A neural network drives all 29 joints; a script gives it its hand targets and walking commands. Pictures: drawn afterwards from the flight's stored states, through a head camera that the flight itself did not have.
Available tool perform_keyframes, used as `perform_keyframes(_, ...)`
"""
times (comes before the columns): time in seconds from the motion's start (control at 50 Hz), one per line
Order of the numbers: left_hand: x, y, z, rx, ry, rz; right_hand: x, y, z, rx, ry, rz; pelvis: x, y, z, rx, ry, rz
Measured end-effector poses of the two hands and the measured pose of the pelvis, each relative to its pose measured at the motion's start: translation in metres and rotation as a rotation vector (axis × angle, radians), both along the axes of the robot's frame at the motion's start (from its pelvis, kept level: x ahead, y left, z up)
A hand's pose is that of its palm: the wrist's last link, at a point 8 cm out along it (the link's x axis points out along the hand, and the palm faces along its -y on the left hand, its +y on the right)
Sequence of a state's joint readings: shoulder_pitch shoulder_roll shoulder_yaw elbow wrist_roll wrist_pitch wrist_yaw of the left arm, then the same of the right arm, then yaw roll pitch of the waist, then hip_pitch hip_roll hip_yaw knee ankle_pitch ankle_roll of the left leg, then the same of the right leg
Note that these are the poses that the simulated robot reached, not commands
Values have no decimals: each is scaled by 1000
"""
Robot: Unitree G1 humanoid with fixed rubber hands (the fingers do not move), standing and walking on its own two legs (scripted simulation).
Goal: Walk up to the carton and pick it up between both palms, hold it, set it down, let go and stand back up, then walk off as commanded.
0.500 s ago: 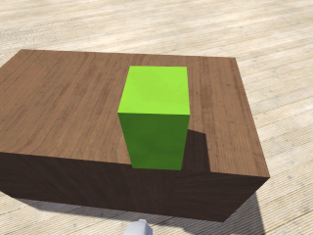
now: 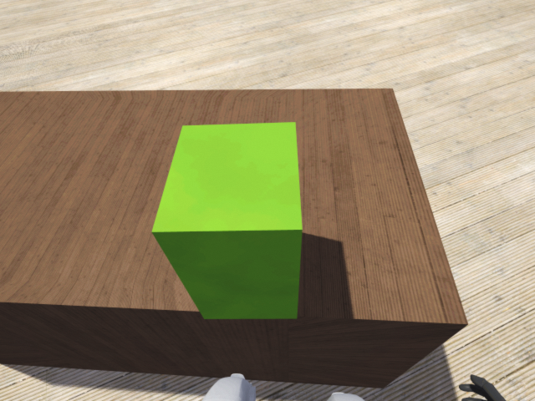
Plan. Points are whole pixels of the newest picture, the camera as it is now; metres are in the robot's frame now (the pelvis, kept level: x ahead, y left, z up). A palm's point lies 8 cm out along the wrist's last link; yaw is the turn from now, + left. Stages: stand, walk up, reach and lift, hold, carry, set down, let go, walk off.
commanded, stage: walk up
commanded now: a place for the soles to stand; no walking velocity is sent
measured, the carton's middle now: (244, 230) +0.37 +0.06 +0.04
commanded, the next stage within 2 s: none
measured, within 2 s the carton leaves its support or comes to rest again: neither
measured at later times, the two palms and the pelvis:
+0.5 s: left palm out of the picture +0.13 +0.32 -0.09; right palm out of the picture +0.10 -0.31 -0.08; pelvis -0.01 +0.01 +0.01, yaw +0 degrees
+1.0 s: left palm out of the picture +0.06 +0.31 -0.06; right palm out of the picture +0.08 -0.30 -0.08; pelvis -0.02 +0.00 +0.04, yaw +2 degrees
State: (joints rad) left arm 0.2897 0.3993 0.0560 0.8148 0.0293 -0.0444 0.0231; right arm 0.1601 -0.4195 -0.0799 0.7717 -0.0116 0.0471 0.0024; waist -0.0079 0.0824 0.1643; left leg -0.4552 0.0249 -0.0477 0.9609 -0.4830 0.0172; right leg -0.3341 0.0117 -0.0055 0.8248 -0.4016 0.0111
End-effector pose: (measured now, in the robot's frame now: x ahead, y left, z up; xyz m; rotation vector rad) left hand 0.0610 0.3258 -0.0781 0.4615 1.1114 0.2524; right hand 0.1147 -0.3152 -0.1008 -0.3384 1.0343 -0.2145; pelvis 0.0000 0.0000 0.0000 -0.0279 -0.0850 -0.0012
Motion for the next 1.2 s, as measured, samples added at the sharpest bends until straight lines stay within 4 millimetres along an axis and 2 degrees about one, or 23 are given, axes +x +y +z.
perform_keyframes(0.08,14,10,10,36,-43,12,1,2,-9,19,21,-13,6,3,-1,13,13,-11)
perform_keyframes(0.18,44,19,8,35,-90,-16,-5,12,-12,15,26,-19,4,11,-5,54,11,-11)
perform_keyframes(0.28,67,8,4,-20,-132,-35,-17,16,-3,5,37,-22,4,11,1,23,18,-8)
perform_keyframes(0.38,74,1,-3,-69,-156,-44,-16,12,10,-25,17,-26,0,12,3,31,20,-2)
perform_keyframes(0.48,69,-7,-8,-106,-157,-26,-14,8,21,-45,-19,-9,-8,10,6,15,7,-10)
perform_keyframes(0.62,36,-17,-8,-128,-99,9,-10,6,33,-39,-25,15,-18,1,16,13,6,9)
perform_keyframes(0.74,9,-17,-1,-122,-45,48,-15,6,33,-15,10,32,-23,-3,25,19,13,24)
perform_keyframes(0.84,-4,-15,8,-108,-6,66,-23,7,27,12,50,29,-24,-5,31,24,18,29)
perform_keyframes(0.94,-5,-13,15,-95,8,76,-32,10,21,37,94,17,-22,-4,35,22,24,39)
perform_keyframes(1.06,9,-11,19,-99,-19,87,-40,13,19,36,144,21,-17,-3,38,25,30,47)
perform_keyframes(1.2,24,-12,17,-116,-45,88,-33,12,26,12,135,24,-12,-1,39,26,29,51)
